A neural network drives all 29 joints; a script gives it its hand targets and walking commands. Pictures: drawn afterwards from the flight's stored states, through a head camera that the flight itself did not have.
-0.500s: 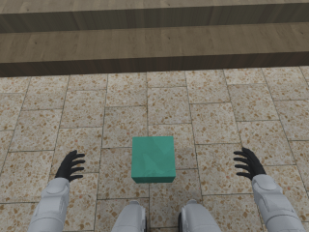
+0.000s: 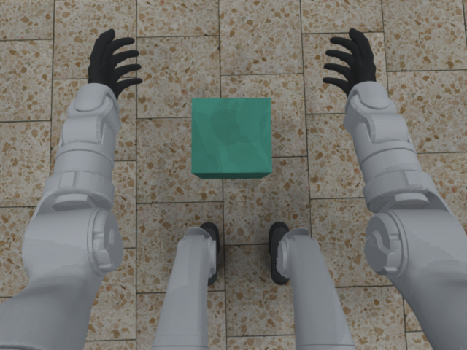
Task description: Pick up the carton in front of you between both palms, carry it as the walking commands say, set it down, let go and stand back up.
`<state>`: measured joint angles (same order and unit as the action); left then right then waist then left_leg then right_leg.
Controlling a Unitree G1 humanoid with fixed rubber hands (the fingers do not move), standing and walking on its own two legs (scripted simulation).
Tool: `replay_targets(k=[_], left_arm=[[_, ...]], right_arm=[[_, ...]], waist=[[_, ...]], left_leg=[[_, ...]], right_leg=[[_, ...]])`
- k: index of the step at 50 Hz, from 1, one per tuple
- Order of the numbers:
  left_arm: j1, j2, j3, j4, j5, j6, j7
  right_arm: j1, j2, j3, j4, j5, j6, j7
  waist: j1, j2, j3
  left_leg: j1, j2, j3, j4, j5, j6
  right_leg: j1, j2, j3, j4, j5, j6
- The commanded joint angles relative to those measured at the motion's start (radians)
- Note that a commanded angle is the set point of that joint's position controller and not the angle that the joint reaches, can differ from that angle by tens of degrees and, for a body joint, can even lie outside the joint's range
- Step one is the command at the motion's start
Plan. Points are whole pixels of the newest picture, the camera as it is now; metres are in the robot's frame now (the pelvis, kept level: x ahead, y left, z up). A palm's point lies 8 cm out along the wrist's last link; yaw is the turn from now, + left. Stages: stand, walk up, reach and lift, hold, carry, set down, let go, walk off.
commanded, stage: reach and lift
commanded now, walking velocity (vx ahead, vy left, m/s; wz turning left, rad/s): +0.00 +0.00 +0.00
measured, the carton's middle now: (231, 143) +0.49 +0.03 -0.51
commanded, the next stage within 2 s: none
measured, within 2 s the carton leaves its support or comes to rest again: leaves its support in 1.76 s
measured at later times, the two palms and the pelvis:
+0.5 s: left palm (150, 129) +0.49 +0.23 -0.31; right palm (316, 127) +0.49 -0.17 -0.31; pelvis +0.01 -0.01 -0.15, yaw -1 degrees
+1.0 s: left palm (170, 139) +0.49 +0.21 -0.46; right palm (301, 133) +0.51 -0.17 -0.45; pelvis -0.02 -0.01 -0.27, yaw -2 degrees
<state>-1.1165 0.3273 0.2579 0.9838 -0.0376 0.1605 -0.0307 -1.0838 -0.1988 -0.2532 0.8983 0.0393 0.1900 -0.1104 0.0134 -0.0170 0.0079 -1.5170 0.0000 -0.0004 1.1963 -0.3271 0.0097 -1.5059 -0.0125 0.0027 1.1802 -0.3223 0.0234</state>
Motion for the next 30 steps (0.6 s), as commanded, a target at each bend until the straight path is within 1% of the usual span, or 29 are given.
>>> replay_targets(k=[1,5,10,15,19,22,25,27,30], left_arm=[[-0.235,0.115,0.051,-0.059,0.041,-0.038,0.005],[-0.194,0.067,0.082,-0.047,0.077,-0.087,0.009],[-0.115,0.031,0.083,-0.042,0.071,-0.139,0.023],[-0.086,0.049,0.038,-0.083,0.012,-0.176,0.044],[-0.079,0.104,-0.014,-0.150,-0.060,-0.181,0.060],[-0.104,0.145,-0.047,-0.193,-0.108,-0.175,0.070],[-0.159,0.175,-0.070,-0.224,-0.145,-0.161,0.076],[-0.199,0.186,-0.079,-0.202,-0.159,-0.150,0.080],[-0.264,0.189,-0.094,-0.120,-0.171,-0.139,0.085]], right_arm=[[-0.202,-0.095,-0.047,-0.062,-0.038,-0.040,-0.002],[-0.174,-0.061,-0.081,-0.058,-0.081,-0.095,0.012],[-0.105,-0.037,-0.079,-0.037,-0.090,-0.150,0.015],[-0.076,-0.048,-0.024,-0.062,-0.035,-0.182,0.000],[-0.088,-0.083,0.054,-0.137,0.038,-0.187,-0.022],[-0.115,-0.101,0.101,-0.184,0.087,-0.177,-0.039],[-0.168,-0.118,0.123,-0.226,0.118,-0.159,-0.054],[-0.207,-0.127,0.126,-0.214,0.128,-0.146,-0.062],[-0.268,-0.136,0.125,-0.144,0.139,-0.133,-0.068]], waist=[[0.014,0.051,-0.968],[0.024,0.046,-0.950],[0.026,0.033,-0.941],[0.032,0.030,-1.016],[0.039,0.018,-1.180],[0.043,0.011,-1.244],[0.044,0.010,-1.265],[0.041,0.010,-1.214],[0.035,0.011,-1.075]], left_leg=[[0.503,-0.057,0.012,-0.140,0.068,-0.040],[0.426,-0.055,0.003,-0.079,0.180,-0.041],[0.251,-0.051,-0.006,0.066,0.285,-0.044],[0.118,-0.051,-0.006,0.246,0.374,-0.041],[0.102,-0.052,0.002,0.376,0.427,-0.045],[0.070,-0.050,0.016,0.452,0.391,-0.047],[0.034,-0.044,0.030,0.511,0.307,-0.050],[-0.018,-0.038,0.036,0.542,0.222,-0.049],[-0.115,-0.025,0.034,0.580,0.079,-0.046]], right_leg=[[0.380,0.089,-0.046,-0.093,0.001,0.011],[0.255,0.095,-0.045,-0.042,0.084,0.010],[0.100,0.095,-0.036,0.095,0.176,0.015],[-0.006,0.096,-0.028,0.273,0.259,0.018],[0.034,0.093,-0.029,0.415,0.330,0.020],[0.055,0.091,-0.032,0.501,0.321,0.021],[0.065,0.088,-0.037,0.562,0.259,0.016],[0.038,0.083,-0.039,0.593,0.182,0.015],[-0.038,0.071,-0.039,0.628,0.047,0.016]])
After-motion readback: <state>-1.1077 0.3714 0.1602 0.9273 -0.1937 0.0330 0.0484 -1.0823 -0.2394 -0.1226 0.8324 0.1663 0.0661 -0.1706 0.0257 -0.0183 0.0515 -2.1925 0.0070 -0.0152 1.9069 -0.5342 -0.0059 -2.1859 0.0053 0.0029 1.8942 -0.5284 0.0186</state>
